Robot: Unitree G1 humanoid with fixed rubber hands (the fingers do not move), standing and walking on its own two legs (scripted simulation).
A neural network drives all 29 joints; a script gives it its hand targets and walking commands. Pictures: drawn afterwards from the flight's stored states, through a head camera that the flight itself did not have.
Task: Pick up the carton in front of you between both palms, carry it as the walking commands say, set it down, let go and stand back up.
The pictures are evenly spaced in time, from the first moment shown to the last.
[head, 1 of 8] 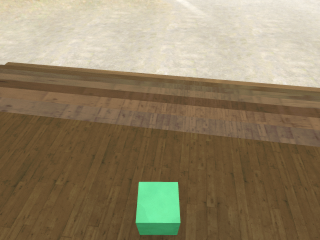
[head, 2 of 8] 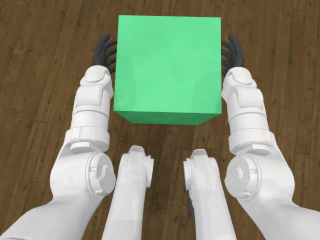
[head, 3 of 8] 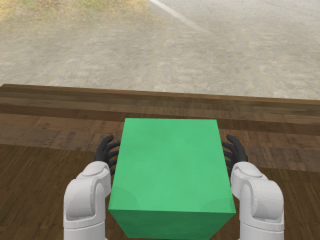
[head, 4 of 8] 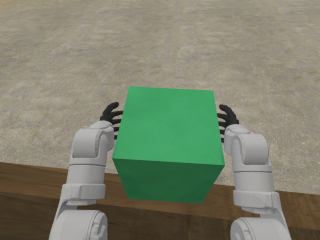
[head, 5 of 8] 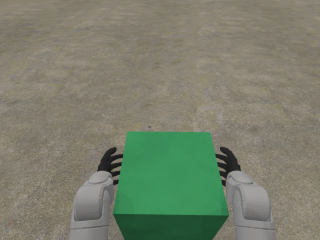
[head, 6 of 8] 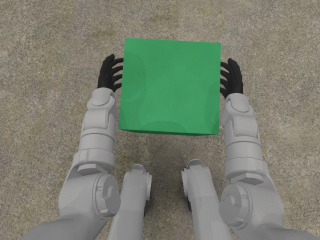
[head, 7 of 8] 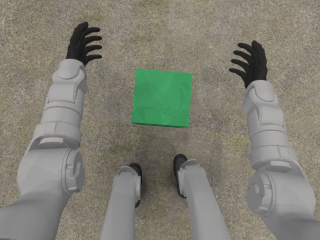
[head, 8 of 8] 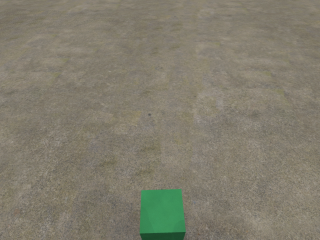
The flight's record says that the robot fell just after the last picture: no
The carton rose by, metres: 0.69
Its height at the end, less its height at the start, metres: -1.15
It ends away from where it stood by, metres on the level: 4.45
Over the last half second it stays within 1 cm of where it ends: yes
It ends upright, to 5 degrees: yes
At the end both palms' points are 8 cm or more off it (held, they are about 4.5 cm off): yes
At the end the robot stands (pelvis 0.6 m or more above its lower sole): yes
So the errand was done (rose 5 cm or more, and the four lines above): yes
